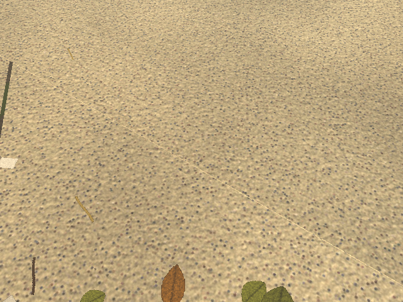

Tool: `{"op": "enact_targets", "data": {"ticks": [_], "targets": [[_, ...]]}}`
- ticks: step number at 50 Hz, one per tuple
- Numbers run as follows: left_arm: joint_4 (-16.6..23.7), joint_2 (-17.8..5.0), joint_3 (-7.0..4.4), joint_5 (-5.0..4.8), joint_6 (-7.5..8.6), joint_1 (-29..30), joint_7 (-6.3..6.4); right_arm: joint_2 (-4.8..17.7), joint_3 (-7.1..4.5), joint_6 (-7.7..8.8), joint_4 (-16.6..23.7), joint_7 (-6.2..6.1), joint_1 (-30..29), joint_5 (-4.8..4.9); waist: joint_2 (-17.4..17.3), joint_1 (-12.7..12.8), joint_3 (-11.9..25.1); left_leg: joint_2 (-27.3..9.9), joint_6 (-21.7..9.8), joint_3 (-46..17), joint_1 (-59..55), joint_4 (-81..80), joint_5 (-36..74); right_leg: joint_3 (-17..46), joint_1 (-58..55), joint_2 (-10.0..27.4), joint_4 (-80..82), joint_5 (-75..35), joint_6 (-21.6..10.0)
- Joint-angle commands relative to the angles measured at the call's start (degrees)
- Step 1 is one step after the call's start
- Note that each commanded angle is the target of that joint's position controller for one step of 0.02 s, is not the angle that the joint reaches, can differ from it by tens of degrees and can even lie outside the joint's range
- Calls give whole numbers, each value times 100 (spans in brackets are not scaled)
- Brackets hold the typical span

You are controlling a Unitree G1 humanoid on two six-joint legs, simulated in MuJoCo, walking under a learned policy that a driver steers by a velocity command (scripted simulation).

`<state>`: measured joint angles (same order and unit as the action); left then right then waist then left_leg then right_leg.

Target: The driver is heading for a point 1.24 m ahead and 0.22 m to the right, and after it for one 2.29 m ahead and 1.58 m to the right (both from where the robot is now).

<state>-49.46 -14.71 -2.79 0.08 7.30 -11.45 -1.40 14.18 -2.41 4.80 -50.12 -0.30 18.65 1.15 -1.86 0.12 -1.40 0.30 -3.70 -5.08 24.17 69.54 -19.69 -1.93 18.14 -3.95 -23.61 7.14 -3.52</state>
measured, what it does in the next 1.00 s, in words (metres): walks ahead, turning right: left foot, then right foot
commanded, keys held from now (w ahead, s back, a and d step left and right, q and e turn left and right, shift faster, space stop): w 0.38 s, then w+e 0.62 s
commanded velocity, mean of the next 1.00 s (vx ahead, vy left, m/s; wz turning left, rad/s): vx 0.50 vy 0.00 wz -0.20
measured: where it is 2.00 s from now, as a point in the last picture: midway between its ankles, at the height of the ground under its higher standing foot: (255, 171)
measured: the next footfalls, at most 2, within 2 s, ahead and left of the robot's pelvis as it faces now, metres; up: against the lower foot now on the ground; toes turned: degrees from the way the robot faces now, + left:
left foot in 0.36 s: +0.37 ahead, +0.16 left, +0.00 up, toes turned +2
right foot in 0.94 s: +0.66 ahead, -0.10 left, +0.00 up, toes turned -18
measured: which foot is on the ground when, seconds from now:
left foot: up 0.00-0.34, down 0.36-0.96, up 0.98-1.00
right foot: down 0.00-0.38, up 0.40-0.92, down 0.94-1.00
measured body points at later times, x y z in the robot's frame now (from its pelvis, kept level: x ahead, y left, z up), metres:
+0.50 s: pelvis +0.28 +0.07 +0.00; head +0.31 +0.08 +0.45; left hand +0.32 +0.34 -0.14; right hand +0.42 -0.19 -0.10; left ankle +0.33 +0.16 -0.74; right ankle +0.18 -0.08 -0.64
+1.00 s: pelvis +0.54 +0.00 -0.02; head +0.58 -0.01 +0.42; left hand +0.80 +0.19 -0.12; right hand +0.49 -0.27 -0.16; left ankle +0.37 +0.17 -0.66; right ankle +0.62 -0.09 -0.74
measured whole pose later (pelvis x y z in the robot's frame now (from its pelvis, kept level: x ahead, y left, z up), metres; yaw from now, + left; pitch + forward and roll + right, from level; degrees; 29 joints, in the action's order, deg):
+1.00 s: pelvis +0.54 +0.00 -0.02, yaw -17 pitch +2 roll +1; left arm -40.0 -15.0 -3.9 -1.3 3.0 -4.8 -3.0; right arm 15.2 -3.1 4.0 -51.5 -1.0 18.1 0.3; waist 0.5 -1.5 -3.2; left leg -3.5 0.7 6.5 7.6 57.2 -28.0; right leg -3.8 29.6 -2.9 -37.5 10.4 -7.4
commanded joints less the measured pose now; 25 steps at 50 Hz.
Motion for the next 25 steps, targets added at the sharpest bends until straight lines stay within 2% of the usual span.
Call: {"op": "enact_targets", "data": {"ticks": [1,4,6,9,11,13,15,16,17,18,19,20,21,22,23,24,25], "targets": [[176,-385,-39,26,61,-85,-31,312,-99,47,379,-16,179,-36,503,-133,233,-699,22,-83,1000,-211,388,1836,-767,1578,1541,-119,-1070],[18,-685,-104,-15,60,-377,14,251,-52,26,605,-45,-295,-108,455,-65,20,-837,196,98,1362,-1065,895,1381,-640,1583,1762,-680,-1173],[-40,-766,-117,-48,9,-550,58,227,-21,51,754,-33,-758,-127,416,67,-14,-827,251,189,1438,-1881,1546,1112,-746,1490,1779,-858,-1075],[-144,-852,-110,-115,-57,-841,90,169,23,93,911,22,-1388,-81,474,285,-82,-601,289,417,1060,-3018,2319,720,-777,1302,1685,-917,-855],[-250,-904,-107,-146,-97,-1104,89,198,33,104,1030,74,-1742,-29,519,429,-144,-504,305,480,946,-3376,2417,745,-977,1413,1592,-758,-832],[-333,-900,-100,-159,-153,-1249,92,273,22,120,1175,135,-2009,4,547,467,-221,-461,215,441,1034,-3667,2201,856,-1390,1611,1422,-699,-786],[-368,-969,-123,-158,-223,-1249,109,392,-12,155,1270,195,-2062,5,590,371,-210,-394,60,452,938,-3911,1771,950,-1762,1802,1163,-905,-699],[-363,-1026,-137,-153,-262,-1182,119,477,-49,174,1251,211,-1891,0,635,227,-114,-313,-19,514,628,-4032,1593,943,-1856,1833,932,-1280,-637],[-334,-1050,-134,-145,-296,-1057,128,618,-131,186,1138,206,-1447,-21,640,-67,142,-149,-131,658,-48,-4190,1514,789,-1841,1695,382,-2128,-527],[-292,-915,-79,-95,-316,-1021,132,906,-280,189,860,169,-519,-29,533,-470,724,-127,-316,653,-1314,-4205,1569,531,-1521,1381,-705,-2647,-368],[-89,-663,39,42,-294,-1003,146,1416,-418,168,659,107,651,-101,-199,-858,1661,-1303,-744,-681,-3071,-4118,1733,185,-345,979,-2653,-1232,-136],[-113,95,243,-62,-169,-1785,97,1708,-471,122,553,159,858,-131,-1744,-464,2242,-2412,-1543,-3197,-4725,-4803,624,269,1909,38,-4435,2343,141],[-193,-616,80,-214,-76,-1489,90,1073,-324,132,603,164,814,-106,-988,-668,1921,-2324,-1310,-3380,-4396,-5122,110,1013,2494,315,-5083,2505,41],[-22,-883,-17,-319,-38,-955,89,860,-247,153,667,151,368,-91,-659,-581,1160,-2168,-1048,-2454,-3631,-5206,477,984,2699,557,-5103,1932,-43],[21,-814,-21,-278,-61,-708,127,737,-196,166,733,163,-115,-104,-216,-370,816,-1932,-912,-1759,-2861,-5375,1063,855,2425,832,-4855,1403,-1],[32,-732,-52,-191,-119,-605,152,586,-166,186,746,184,-401,-124,-149,-220,520,-1715,-832,-1255,-2316,-5599,1347,851,2239,984,-4549,1061,43],[12,-632,-69,-182,-208,-724,151,498,-146,226,712,192,-533,-165,-307,-51,441,-1562,-750,-864,-1954,-5796,1533,882,1905,1121,-4378,815,69]]}}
